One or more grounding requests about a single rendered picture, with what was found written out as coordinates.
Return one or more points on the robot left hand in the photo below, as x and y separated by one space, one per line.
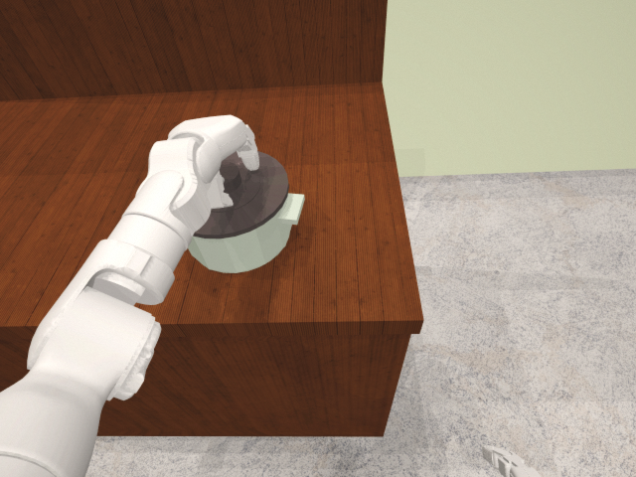
231 135

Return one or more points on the knob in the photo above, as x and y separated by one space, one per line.
230 172

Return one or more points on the lid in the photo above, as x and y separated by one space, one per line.
258 199

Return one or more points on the robot left upper arm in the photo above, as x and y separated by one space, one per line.
49 420

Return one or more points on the robot right hand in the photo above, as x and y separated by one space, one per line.
509 464

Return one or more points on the pot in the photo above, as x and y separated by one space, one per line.
253 249

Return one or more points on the left robot forearm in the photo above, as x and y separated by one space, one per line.
136 263

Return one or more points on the table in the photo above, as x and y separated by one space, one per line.
311 343

